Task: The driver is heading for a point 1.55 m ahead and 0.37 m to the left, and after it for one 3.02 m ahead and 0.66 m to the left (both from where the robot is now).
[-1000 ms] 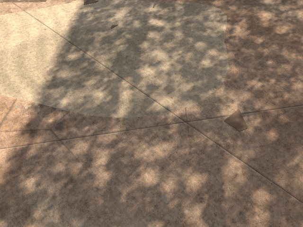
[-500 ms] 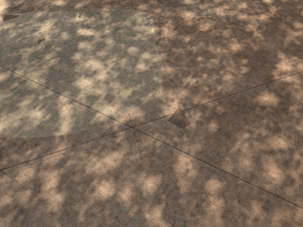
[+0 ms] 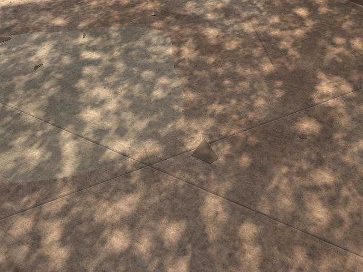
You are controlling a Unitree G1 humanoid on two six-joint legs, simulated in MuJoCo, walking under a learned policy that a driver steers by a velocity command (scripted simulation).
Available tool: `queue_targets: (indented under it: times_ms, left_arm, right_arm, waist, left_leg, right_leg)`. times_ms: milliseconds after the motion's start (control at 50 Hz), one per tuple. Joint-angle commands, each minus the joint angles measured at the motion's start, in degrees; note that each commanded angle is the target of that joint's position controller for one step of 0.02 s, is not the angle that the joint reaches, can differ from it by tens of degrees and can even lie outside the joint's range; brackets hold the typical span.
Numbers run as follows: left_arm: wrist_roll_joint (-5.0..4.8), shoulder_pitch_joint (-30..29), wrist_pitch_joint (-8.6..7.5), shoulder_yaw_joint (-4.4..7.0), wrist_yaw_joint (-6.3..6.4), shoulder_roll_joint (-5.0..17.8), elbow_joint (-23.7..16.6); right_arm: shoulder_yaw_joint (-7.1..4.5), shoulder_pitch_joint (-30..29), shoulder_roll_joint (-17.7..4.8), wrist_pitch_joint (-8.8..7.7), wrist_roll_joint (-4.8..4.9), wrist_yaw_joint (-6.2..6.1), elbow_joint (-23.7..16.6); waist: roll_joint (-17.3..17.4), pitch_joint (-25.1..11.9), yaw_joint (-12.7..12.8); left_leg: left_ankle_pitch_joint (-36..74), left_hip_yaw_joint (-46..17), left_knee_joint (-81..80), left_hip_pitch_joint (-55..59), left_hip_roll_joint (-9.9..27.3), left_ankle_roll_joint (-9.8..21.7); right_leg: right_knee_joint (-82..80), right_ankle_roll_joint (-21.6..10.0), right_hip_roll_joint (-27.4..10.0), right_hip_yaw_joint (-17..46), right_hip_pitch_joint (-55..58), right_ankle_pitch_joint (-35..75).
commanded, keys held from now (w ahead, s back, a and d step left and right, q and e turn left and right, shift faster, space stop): no key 0.38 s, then w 0.62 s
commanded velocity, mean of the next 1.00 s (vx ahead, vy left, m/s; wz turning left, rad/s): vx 0.20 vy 0.00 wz -0.01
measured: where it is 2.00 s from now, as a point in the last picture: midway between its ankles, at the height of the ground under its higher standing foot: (171, 195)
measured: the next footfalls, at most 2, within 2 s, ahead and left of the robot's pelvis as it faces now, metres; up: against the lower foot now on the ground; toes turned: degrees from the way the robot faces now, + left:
right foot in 1.06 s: +0.42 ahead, -0.10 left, +0.00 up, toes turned -1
left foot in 1.62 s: +0.70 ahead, +0.16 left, +0.00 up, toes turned +17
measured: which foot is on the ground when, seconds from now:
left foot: down 0.00-1.00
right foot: down 0.00-0.60, up 0.62-1.00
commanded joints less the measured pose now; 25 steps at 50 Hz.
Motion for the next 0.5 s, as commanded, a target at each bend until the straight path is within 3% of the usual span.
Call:
queue_targets:
  times_ms: [20, 380, 420, 460, 500]
  left_arm:
    - [-0.05, -0.2, -1.25, 1.2, 0.3, 7.2, -1.7]
    - [-0.44, 1.6, -1.75, -0.11, 0.47, 5.8, 4.2]
    - [-0.78, 2.8, -1.42, 0.1, 0.74, 6.4, 5.2]
    - [-1.29, 3.7, -1.34, 0.88, 0.93, 9.0, 5.1]
    - [-1.78, 5.9, -2.14, 1.82, 0.89, 11.6, 5.5]
  right_arm:
    - [-1.47, -0.5, -6.4, -0.12, 0.06, -0.58, -1.2]
    - [-1.27, 2.7, -6.5, 0.2, 0.31, -1.62, 6.6]
    - [-1.02, 3.7, -5.5, 0.34, 0.62, -1.74, 7.4]
    - [-0.94, 2.2, -5.1, -0.26, 0.93, -1.61, 6.4]
    - [-0.55, 0.7, -3.6, -2.07, 1.31, -0.84, 4.8]
  waist:
    - [-3.5, -1.0, -0.4]
    - [-1.4, -0.9, -0.2]
    - [-2.8, -1.2, 0.1]
    - [-7.1, 2.8, 1.2]
    - [-12.3, 6.0, 1.9]
  left_leg:
    - [8.2, 0.0, -2.6, 1.3, 0.8, 0.9]
    - [9.1, 0.1, -3.4, 1.0, 0.6, 0.2]
    - [-3.5, 2.8, -1.2, -0.4, -1.9, 0.6]
    - [-14.6, 5.1, 5.0, -7.2, -3.7, 1.6]
    - [-11.3, 5.2, 13.8, -11.8, -1.9, 2.7]
  right_leg:
    - [-6.0, -1.4, -3.3, 3.3, -2.8, 10.2]
    - [-6.1, -1.6, -1.8, 1.2, -2.3, 10.1]
    - [-7.8, -2.6, -1.2, 1.6, -2.5, -6.4]
    - [-12.4, -6.4, -5.3, 8.4, -5.1, -25.9]
    - [-18.4, -11.6, -14.1, 20.8, -6.4, -32.5]
Velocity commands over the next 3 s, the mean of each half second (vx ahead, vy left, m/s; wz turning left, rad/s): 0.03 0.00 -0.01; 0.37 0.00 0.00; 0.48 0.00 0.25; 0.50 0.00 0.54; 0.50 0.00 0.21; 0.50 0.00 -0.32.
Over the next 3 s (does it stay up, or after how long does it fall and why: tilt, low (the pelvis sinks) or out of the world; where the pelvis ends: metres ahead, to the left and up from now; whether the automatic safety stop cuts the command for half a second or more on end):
stays up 1.22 0.37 0.00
